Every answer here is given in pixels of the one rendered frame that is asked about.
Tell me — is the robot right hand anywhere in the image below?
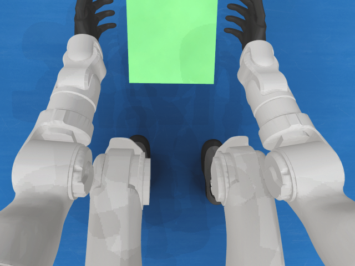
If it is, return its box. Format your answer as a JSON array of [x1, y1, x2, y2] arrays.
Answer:
[[224, 0, 266, 51]]

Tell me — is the carton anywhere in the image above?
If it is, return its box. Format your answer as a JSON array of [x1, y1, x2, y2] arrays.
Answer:
[[126, 0, 218, 84]]

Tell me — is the robot left forearm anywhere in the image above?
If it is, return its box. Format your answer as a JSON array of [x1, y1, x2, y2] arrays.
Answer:
[[12, 34, 107, 191]]

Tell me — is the left robot upper arm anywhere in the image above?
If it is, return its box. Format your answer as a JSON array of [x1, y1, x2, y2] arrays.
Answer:
[[0, 139, 94, 266]]

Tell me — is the robot left shin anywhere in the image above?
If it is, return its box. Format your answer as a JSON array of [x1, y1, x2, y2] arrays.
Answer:
[[89, 137, 143, 195]]

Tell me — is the right robot upper arm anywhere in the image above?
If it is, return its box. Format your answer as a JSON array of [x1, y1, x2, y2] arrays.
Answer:
[[265, 141, 355, 266]]

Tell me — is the robot right forearm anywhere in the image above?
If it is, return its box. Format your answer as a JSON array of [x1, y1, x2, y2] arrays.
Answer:
[[237, 40, 345, 185]]

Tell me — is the robot left hand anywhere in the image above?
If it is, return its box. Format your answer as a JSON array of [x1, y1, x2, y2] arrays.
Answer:
[[74, 0, 116, 42]]

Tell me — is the right robot foot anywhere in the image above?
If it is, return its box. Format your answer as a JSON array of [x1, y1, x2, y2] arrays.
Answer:
[[201, 139, 222, 205]]

